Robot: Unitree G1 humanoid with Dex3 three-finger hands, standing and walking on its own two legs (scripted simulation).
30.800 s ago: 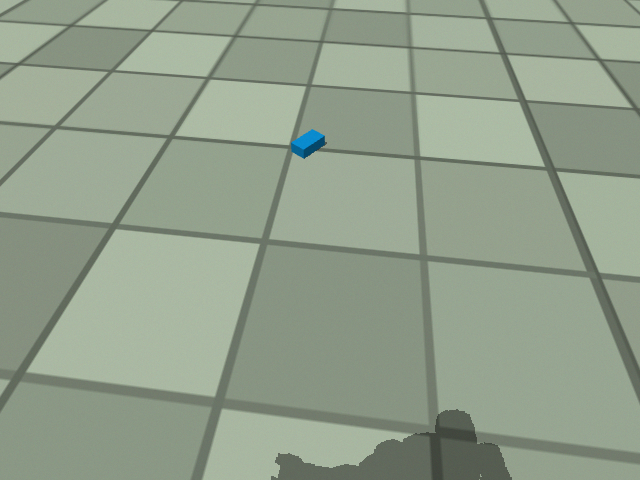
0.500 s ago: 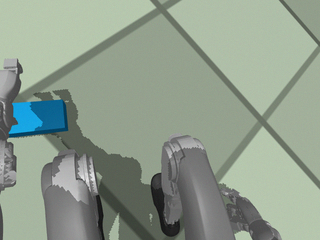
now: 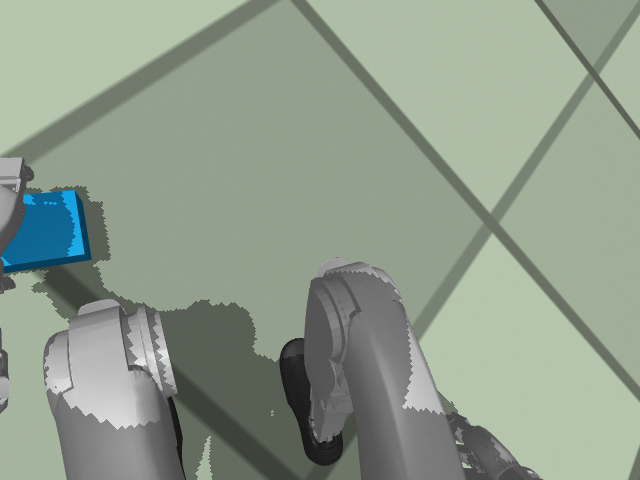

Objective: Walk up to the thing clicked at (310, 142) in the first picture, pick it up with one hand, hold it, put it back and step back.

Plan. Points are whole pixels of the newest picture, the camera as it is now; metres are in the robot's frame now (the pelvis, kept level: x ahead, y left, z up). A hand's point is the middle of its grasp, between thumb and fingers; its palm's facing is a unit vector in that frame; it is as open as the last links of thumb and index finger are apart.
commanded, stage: rest palm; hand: left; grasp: from above
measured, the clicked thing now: (12, 235) +0.42 +0.30 -0.27
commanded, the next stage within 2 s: close in 0.96 s
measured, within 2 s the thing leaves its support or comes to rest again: neither
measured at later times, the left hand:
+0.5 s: hand (7, 239) +0.41 +0.30 -0.25, palm faces -0.47 -0.12 -0.87, open 14.1 cm
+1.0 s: hand (6, 237) +0.41 +0.31 -0.25, palm faces -0.43 -0.12 -0.90, open 14.1 cm
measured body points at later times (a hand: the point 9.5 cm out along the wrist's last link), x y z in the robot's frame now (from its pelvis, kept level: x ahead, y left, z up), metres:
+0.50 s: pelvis +0.00 +0.00 +0.00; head +0.26 +0.11 +0.34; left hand +0.43 +0.31 -0.20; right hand +0.05 -0.25 -0.08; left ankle +0.07 +0.12 -0.26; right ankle +0.10 -0.11 -0.26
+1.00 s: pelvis +0.00 +0.00 +0.00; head +0.26 +0.12 +0.34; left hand +0.43 +0.31 -0.20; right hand +0.08 -0.26 -0.07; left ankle +0.07 +0.12 -0.26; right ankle +0.10 -0.11 -0.26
